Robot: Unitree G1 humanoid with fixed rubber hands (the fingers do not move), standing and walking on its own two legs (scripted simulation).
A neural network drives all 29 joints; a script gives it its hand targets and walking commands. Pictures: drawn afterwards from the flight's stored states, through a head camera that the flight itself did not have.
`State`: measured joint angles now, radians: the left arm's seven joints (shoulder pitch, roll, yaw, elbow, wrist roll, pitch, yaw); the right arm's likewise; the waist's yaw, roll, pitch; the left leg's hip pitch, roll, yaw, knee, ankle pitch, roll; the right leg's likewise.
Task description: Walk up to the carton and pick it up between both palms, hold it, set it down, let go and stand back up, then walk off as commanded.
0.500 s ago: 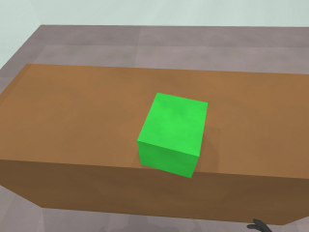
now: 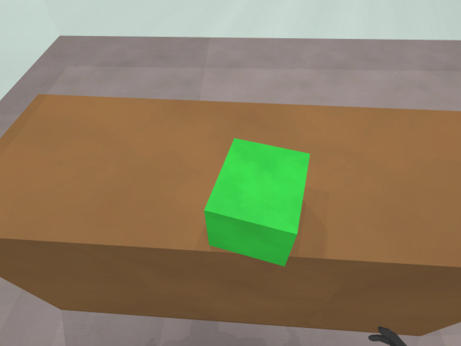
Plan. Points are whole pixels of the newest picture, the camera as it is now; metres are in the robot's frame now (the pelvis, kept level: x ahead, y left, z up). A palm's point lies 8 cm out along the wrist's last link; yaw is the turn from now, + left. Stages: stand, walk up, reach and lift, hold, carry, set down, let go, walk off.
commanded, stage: walk up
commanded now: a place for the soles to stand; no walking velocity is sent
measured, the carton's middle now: (258, 200) +0.40 -0.05 -0.02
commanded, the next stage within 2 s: none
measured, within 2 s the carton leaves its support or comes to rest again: neither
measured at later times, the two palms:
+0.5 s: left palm out of the picture +0.08 +0.27 -0.12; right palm out of the picture +0.10 -0.29 -0.10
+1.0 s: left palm out of the picture +0.09 +0.28 -0.13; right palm out of the picture +0.09 -0.29 -0.09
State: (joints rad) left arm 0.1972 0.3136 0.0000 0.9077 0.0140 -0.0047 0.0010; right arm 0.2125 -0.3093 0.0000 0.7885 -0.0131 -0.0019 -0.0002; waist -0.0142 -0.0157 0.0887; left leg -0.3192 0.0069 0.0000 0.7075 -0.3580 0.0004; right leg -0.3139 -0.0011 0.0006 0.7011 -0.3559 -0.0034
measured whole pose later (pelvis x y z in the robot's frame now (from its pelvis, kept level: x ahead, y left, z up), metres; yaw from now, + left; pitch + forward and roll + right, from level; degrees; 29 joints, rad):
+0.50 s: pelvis +0.00 -0.01 +0.00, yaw +0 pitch -2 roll +0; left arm 0.20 0.32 0.00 0.91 0.01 0.00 0.00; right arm 0.21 -0.32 0.00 0.79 -0.01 0.00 0.00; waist -0.01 -0.02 0.09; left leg -0.32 0.02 0.00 0.71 -0.37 0.00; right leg -0.31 0.01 0.00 0.70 -0.36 -0.01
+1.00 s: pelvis +0.01 +0.00 +0.00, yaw -1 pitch -1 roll -1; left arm 0.20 0.34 0.00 0.91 0.01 0.00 0.00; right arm 0.20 -0.32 0.00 0.79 -0.01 0.01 0.00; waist -0.02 -0.03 0.11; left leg -0.32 0.03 0.00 0.74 -0.39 0.00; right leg -0.32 0.03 0.01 0.72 -0.37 -0.01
